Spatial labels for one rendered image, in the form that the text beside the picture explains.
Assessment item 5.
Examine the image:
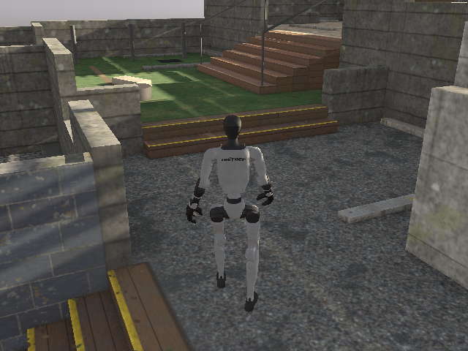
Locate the humanoid robot torso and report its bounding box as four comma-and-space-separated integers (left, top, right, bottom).
216, 144, 250, 219

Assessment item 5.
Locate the right robot upper arm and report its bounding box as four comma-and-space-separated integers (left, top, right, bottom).
248, 146, 268, 186

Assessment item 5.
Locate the robot right hand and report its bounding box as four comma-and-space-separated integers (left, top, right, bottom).
257, 193, 273, 205

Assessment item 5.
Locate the robot left hand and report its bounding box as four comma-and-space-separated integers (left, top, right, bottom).
186, 205, 203, 224

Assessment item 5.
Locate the robot left forearm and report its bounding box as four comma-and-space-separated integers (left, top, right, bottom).
189, 178, 205, 209

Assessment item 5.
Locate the robot right forearm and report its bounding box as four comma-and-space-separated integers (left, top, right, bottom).
261, 174, 273, 197

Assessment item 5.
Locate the right robot thigh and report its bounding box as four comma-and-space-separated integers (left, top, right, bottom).
244, 205, 260, 262

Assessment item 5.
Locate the left robot upper arm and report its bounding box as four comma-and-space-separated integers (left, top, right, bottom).
198, 148, 218, 189

